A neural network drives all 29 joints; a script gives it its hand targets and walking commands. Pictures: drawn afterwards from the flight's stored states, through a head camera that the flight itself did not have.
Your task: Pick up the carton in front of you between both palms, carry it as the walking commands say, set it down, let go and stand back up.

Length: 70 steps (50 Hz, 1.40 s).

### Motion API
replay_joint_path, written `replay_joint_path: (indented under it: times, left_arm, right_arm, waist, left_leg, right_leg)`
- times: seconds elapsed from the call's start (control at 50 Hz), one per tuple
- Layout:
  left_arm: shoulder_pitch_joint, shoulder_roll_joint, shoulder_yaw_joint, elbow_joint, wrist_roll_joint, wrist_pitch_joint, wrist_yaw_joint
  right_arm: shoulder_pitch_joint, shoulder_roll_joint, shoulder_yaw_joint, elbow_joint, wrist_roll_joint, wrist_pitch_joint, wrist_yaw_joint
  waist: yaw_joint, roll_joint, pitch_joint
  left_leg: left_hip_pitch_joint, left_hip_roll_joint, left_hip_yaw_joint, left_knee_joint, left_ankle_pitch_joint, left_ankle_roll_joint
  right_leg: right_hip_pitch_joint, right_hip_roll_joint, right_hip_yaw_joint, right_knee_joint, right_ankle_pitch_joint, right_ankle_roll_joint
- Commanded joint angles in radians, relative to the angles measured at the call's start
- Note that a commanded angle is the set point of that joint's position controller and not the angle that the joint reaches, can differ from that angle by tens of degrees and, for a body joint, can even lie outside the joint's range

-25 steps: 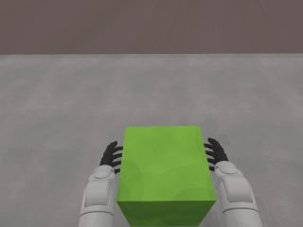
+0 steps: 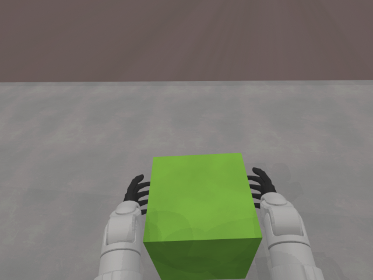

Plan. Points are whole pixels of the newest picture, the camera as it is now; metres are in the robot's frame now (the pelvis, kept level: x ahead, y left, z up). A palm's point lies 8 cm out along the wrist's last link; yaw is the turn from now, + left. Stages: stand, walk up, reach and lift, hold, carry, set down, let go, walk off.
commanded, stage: hold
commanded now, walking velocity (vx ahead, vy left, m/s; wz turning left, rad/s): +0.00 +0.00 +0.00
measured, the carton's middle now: (200, 219) +0.30 +0.00 -0.04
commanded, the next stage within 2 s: set down in 0.16 s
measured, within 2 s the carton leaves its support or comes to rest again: neither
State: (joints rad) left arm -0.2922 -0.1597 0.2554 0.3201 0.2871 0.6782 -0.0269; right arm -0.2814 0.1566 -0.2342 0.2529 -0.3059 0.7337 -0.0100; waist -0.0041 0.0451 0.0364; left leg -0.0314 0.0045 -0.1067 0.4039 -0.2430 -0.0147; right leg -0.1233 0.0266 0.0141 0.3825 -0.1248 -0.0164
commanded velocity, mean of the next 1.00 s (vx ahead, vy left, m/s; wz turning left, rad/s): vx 0.00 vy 0.00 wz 0.00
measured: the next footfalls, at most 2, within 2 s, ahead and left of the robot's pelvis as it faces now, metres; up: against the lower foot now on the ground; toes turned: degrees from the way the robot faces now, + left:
none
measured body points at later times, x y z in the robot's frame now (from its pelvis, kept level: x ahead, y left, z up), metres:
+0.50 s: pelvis +0.01 +0.02 -0.01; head +0.03 +0.00 +0.44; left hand +0.35 +0.14 +0.00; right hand +0.34 -0.16 -0.01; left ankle +0.00 +0.15 -0.74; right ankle +0.06 -0.11 -0.74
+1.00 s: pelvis -0.03 +0.02 -0.11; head +0.19 -0.01 +0.28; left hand +0.40 +0.11 -0.19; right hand +0.37 -0.19 -0.19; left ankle +0.00 +0.15 -0.74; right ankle +0.06 -0.11 -0.74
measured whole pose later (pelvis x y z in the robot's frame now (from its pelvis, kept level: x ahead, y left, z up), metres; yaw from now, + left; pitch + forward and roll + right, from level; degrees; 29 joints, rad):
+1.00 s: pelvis -0.03 +0.02 -0.11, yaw +1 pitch +36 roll +2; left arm -0.66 -0.15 0.37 0.55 0.20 0.18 0.08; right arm -0.66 0.09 -0.49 0.50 -0.26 0.22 0.05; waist -0.08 0.06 -0.13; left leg -1.31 -0.10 -0.09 1.12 -0.43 -0.03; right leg -1.40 0.03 0.10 1.07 -0.29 0.04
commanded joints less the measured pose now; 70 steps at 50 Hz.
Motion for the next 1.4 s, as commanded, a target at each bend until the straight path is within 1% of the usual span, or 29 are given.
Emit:
replay_joint_path:
  times: [0.0,0.08,0.16,0.2,0.24,0.3,0.36,0.4,0.46,0.52,0.56,0.58,0.66,0.72,0.76,0.78,0.82,0.86,0.96,1.02,1.08,1.18,1.28,1.38]
  left_arm:
    - [-0.505,-0.927,-0.501,-0.013,-0.244,-0.035,-0.255]
    - [-0.516,-0.925,-0.489,-0.002,-0.240,-0.033,-0.257]
    - [-0.525,-0.924,-0.487,-0.005,-0.240,-0.031,-0.255]
    - [-0.537,-0.928,-0.487,-0.004,-0.240,-0.031,-0.253]
    - [-0.560,-0.932,-0.472,0.017,-0.229,-0.036,-0.250]
    - [-0.610,-0.941,-0.423,0.090,-0.197,-0.058,-0.245]
    - [-0.661,-0.934,-0.338,0.186,-0.144,-0.100,-0.228]
    - [-0.681,-0.906,-0.270,0.236,-0.098,-0.133,-0.205]
    - [-0.663,-0.839,-0.177,0.282,-0.032,-0.203,-0.163]
    - [-0.613,-0.772,-0.144,0.294,-0.003,-0.297,-0.133]
    - [-0.605,-0.765,-0.163,0.295,-0.005,-0.372,-0.120]
    - [-0.610,-0.780,-0.189,0.293,-0.014,-0.408,-0.113]
    - [-0.676,-0.845,-0.334,0.262,-0.078,-0.533,-0.084]
    - [-0.723,-0.871,-0.440,0.229,-0.122,-0.585,-0.069]
    - [-0.742,-0.874,-0.492,0.206,-0.145,-0.597,-0.060]
    - [-0.752,-0.873,-0.510,0.197,-0.153,-0.596,-0.058]
    - [-0.776,-0.872,-0.527,0.190,-0.162,-0.585,-0.059]
    - [-0.806,-0.870,-0.524,0.197,-0.164,-0.564,-0.069]
    - [-0.911,-0.859,-0.451,0.263,-0.149,-0.496,-0.112]
    - [-0.973,-0.848,-0.402,0.317,-0.141,-0.465,-0.131]
    - [-1.032,-0.833,-0.361,0.363,-0.142,-0.451,-0.141]
    - [-1.124,-0.814,-0.324,0.419,-0.155,-0.453,-0.143]
    - [-1.208,-0.793,-0.313,0.452,-0.175,-0.459,-0.135]
    - [-1.278,-0.769,-0.305,0.479,-0.190,-0.459,-0.123]
  right_arm:
    - [-0.496,0.978,0.555,0.003,0.279,-0.035,0.276]
    - [-0.502,0.976,0.536,0.027,0.276,-0.033,0.278]
    - [-0.509,0.972,0.527,0.034,0.274,-0.033,0.277]
    - [-0.516,0.963,0.516,0.038,0.270,-0.037,0.276]
    - [-0.534,0.947,0.487,0.062,0.254,-0.045,0.276]
    - [-0.583,0.910,0.414,0.131,0.214,-0.074,0.278]
    - [-0.644,0.856,0.311,0.212,0.152,-0.122,0.276]
    - [-0.664,0.808,0.236,0.258,0.103,-0.160,0.267]
    - [-0.643,0.718,0.139,0.306,0.029,-0.229,0.252]
    - [-0.598,0.643,0.103,0.319,-0.009,-0.321,0.247]
    - [-0.601,0.643,0.118,0.320,-0.004,-0.392,0.253]
    - [-0.610,0.655,0.141,0.322,0.005,-0.428,0.256]
    - [-0.666,0.709,0.248,0.311,0.065,-0.549,0.268]
    - [-0.707,0.735,0.323,0.285,0.111,-0.601,0.269]
    - [-0.729,0.741,0.358,0.260,0.134,-0.611,0.267]
    - [-0.736,0.742,0.369,0.251,0.142,-0.610,0.265]
    - [-0.747,0.745,0.378,0.246,0.148,-0.598,0.264]
    - [-0.759,0.752,0.369,0.258,0.144,-0.576,0.265]
    - [-0.835,0.779,0.313,0.318,0.123,-0.502,0.273]
    - [-0.894,0.796,0.287,0.351,0.114,-0.467,0.268]
    - [-0.956,0.804,0.273,0.370,0.116,-0.449,0.257]
    - [-1.056,0.811,0.272,0.378,0.134,-0.444,0.228]
    - [-1.141,0.797,0.271,0.375,0.155,-0.447,0.200]
    - [-1.211,0.765,0.254,0.375,0.167,-0.447,0.185]
  waist:
    - [0.013,-0.074,-0.214]
    - [0.011,-0.074,-0.213]
    - [0.009,-0.071,-0.217]
    - [0.001,-0.066,-0.217]
    - [-0.008,-0.058,-0.203]
    - [-0.024,-0.041,-0.172]
    - [-0.045,-0.025,-0.139]
    - [-0.058,-0.016,-0.124]
    - [-0.069,-0.017,-0.146]
    - [-0.065,-0.022,-0.222]
    - [-0.057,-0.019,-0.301]
    - [-0.056,-0.017,-0.354]
    - [-0.083,-0.028,-0.613]
    - [-0.096,-0.039,-0.832]
    - [-0.100,-0.040,-0.954]
    - [-0.102,-0.037,-0.996]
    - [-0.107,-0.026,-1.040]
    - [-0.114,-0.010,-1.041]
    - [-0.125,0.004,-0.973]
    - [-0.122,-0.001,-0.961]
    - [-0.121,-0.014,-0.988]
    - [-0.125,-0.038,-1.069]
    - [-0.139,-0.047,-1.136]
    - [-0.159,-0.038,-1.170]
  left_leg:
    - [-0.247,-0.095,0.033,-0.109,-0.056,0.058]
    - [-0.246,-0.095,0.032,-0.109,-0.050,0.055]
    - [-0.240,-0.096,0.032,-0.113,-0.035,0.050]
    - [-0.239,-0.096,0.031,-0.113,-0.030,0.047]
    - [-0.248,-0.097,0.032,-0.110,-0.042,0.043]
    - [-0.280,-0.096,0.034,-0.096,-0.078,0.038]
    - [-0.340,-0.093,0.028,-0.066,-0.102,0.033]
    - [-0.390,-0.094,0.025,-0.033,-0.092,0.028]
    - [-0.445,-0.105,0.030,0.027,-0.017,0.012]
    - [-0.500,-0.117,0.041,0.083,0.085,-0.003]
    - [-0.535,-0.128,0.046,0.131,0.150,-0.011]
    - [-0.546,-0.133,0.049,0.158,0.185,-0.016]
    - [-0.614,-0.144,0.046,0.289,0.321,-0.035]
    - [-0.697,-0.151,0.041,0.385,0.384,-0.043]
    - [-0.758,-0.158,0.042,0.443,0.396,-0.046]
    - [-0.784,-0.161,0.045,0.468,0.392,-0.047]
    - [-0.833,-0.168,0.055,0.511,0.352,-0.049]
    - [-0.890,-0.176,0.069,0.547,0.265,-0.049]
    - [-1.114,-0.188,0.103,0.620,-0.002,-0.039]
    - [-1.235,-0.195,0.120,0.671,-0.088,-0.032]
    - [-1.331,-0.203,0.134,0.729,-0.128,-0.025]
    - [-1.467,-0.219,0.151,0.830,-0.159,-0.016]
    - [-1.565,-0.231,0.165,0.925,-0.182,-0.015]
    - [-1.630,-0.239,0.174,1.006,-0.199,-0.017]
  right_leg:
    - [0.284,0.025,0.078,-0.068,-0.097,0.041]
    - [0.284,0.020,0.078,-0.073,-0.089,0.042]
    - [0.291,0.020,0.074,-0.073,-0.053,0.042]
    - [0.293,0.022,0.071,-0.069,-0.036,0.039]
    - [0.283,0.027,0.065,-0.060,-0.045,0.033]
    - [0.252,0.035,0.051,-0.035,-0.080,0.022]
    - [0.201,0.045,0.034,0.013,-0.083,0.010]
    - [0.152,0.051,0.026,0.055,-0.053,0.002]
    - [0.053,0.061,0.017,0.118,0.040,-0.002]
    - [-0.033,0.069,0.016,0.180,0.156,0.000]
    - [-0.087,0.074,0.016,0.235,0.222,0.002]
    - [-0.109,0.077,0.016,0.264,0.256,0.003]
    - [-0.203,0.089,0.007,0.392,0.384,0.015]
    - [-0.240,0.089,0.010,0.493,0.486,0.025]
    - [-0.278,0.088,0.010,0.552,0.510,0.032]
    - [-0.307,0.090,0.007,0.574,0.502,0.036]
    - [-0.390,0.093,-0.002,0.606,0.445,0.043]
    - [-0.484,0.095,-0.012,0.628,0.353,0.047]
    - [-0.655,0.098,-0.026,0.685,0.118,0.049]
    - [-0.714,0.102,-0.033,0.734,0.041,0.052]
    - [-0.752,0.103,-0.035,0.787,0.010,0.058]
    - [-0.791,0.105,-0.036,0.877,0.006,0.071]
    - [-0.831,0.107,-0.040,0.958,-0.003,0.082]
    - [-0.897,0.110,-0.056,1.034,-0.013,0.085]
